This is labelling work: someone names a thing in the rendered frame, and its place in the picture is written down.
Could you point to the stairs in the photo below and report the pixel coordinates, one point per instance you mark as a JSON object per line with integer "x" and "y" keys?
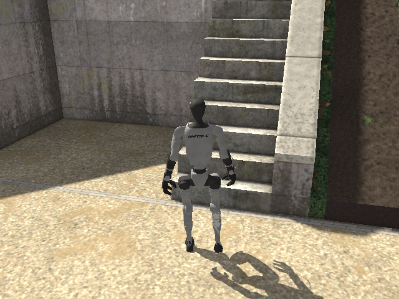
{"x": 240, "y": 80}

